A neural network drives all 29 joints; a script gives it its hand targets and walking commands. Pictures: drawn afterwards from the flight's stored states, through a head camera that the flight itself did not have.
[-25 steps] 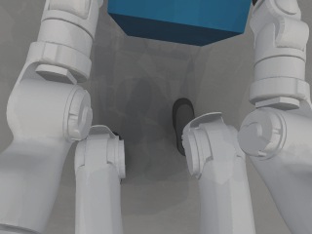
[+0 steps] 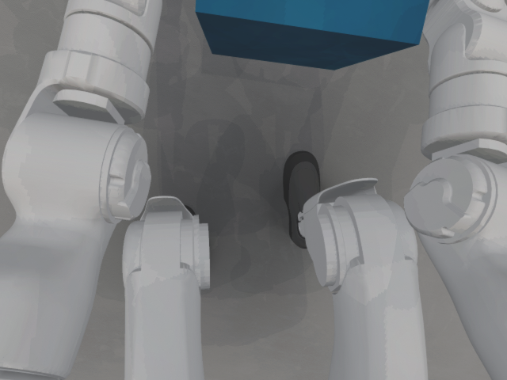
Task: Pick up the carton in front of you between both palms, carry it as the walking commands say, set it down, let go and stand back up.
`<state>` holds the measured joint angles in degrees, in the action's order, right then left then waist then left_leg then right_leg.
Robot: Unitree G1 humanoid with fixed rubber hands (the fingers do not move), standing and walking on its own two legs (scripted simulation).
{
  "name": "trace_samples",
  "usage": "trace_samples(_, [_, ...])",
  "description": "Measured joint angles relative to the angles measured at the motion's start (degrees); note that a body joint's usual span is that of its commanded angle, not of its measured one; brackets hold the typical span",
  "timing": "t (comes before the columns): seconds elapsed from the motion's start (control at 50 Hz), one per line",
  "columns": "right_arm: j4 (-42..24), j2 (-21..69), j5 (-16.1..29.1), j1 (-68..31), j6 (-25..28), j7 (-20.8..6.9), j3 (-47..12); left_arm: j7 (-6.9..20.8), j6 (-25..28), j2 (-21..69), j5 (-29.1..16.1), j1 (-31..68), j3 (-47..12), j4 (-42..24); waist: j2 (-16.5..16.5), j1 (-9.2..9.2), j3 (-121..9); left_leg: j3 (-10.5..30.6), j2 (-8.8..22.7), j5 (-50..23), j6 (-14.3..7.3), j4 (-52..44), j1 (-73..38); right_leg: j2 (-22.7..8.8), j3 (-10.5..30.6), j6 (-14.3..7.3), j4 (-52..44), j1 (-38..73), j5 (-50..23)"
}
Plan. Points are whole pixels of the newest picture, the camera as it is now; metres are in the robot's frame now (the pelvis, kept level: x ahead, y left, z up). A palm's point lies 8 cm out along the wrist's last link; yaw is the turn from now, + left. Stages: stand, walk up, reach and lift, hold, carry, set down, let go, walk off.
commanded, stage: set down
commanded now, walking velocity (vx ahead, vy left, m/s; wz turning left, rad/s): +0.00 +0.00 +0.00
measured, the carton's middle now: out of the picture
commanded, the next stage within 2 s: let go in 1.82 s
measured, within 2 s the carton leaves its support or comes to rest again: rests again in 0.58 s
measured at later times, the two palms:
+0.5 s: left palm out of the picture +0.59 +0.05 -0.19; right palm out of the picture +0.52 -0.26 -0.18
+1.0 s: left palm out of the picture +0.63 +0.08 -0.13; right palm out of the picture +0.53 -0.27 -0.14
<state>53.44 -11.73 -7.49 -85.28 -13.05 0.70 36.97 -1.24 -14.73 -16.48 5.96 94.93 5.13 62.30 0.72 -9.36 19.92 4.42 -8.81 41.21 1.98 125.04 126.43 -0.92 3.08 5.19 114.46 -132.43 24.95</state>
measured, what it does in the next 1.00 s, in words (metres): stands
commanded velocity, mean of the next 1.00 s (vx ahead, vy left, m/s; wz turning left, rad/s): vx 0.00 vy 0.00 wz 0.00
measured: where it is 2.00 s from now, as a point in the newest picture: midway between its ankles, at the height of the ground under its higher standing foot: (242, 241)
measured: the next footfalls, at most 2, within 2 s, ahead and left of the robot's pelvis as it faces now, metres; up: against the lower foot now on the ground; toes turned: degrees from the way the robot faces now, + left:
none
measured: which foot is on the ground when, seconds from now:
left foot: down 0.00-1.00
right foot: down 0.00-1.00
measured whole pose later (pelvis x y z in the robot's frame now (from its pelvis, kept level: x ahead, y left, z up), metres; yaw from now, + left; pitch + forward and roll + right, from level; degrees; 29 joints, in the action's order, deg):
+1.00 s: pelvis -0.01 -0.01 +0.01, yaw +0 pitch +39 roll -3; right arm 53.0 -14.3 6.0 -86.4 -8.3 8.8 24.9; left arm -1.3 -13.0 -30.2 -8.5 101.3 -8.1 62.3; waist -0.7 -9.9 23.6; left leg 4.8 -5.8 40.2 2.5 124.1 123.1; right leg -1.1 1.0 3.1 113.6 -129.2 23.7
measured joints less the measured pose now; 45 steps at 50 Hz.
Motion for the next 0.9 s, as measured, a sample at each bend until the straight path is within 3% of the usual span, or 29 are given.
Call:
trace_samples(0.38, [2.7,-2.89,-0.46,-0.63,0.92,-3.65,1.81,3.52,1.79,1.97,5.67,1.35,5.5,-1.1,0.95,1.02,3.87,0.44,0.27,1.24,-0.04,2.09,-1.78,0.28,-0.5,0.01,1.65,1.58,0.69])
trace_samples(0.54, [4.83,-2.81,-0.34,-1.52,2.57,-3.52,2.32,3.87,2.89,0.72,5.64,1.96,3.76,-0.4,1.36,0.69,5.32,0.63,0.29,1.23,0.15,2.4,-2.44,0.3,-0.66,0.11,1.86,2.27,0.6])
trace_samples(0.6, [8.06,-2.79,0.14,-1.99,5.35,-0.93,1.38,2.29,3.95,-1.67,3.26,1.65,0.16,1.17,1.5,0.51,6.25,0.92,0.39,1.09,0.35,2.23,-2.84,0.33,-0.95,0.07,1.5,2.76,0.41])
trace_samples(0.68, [11.74,-4.55,5.55,-1.95,8.86,3.03,-2.84,-0.12,5.17,-7.45,-5.08,1.58,-6.73,2.5,1.59,0.6,7.71,1.08,0.91,0.66,0.52,1.86,-2.82,-0.03,-1.51,-0.34,1.1,3.06,0.14])
trace_samples(0.78, [11.81,-6.17,11.71,-2.45,10.6,4.28,-8.37,-0.24,5.32,-13.17,-14.09,2.9,-14.47,1.8,0.47,0.7,8.05,0.98,1.77,-0.08,0.35,2.14,-1.85,-1.05,-2.41,-1.38,1.72,2.56,0.14])
trace_samples(0.9, [7.01,-4.66,13.13,-2.65,8.52,5.95,-10.06,0.17,3.93,-13.9,-16.86,6.72,-16.43,1.06,-0.61,0.33,6.41,1.37,1.79,-0.63,1.16,1.73,-1.74,-1.24,-2.85,-2.3,1.65,2.21,-0.34])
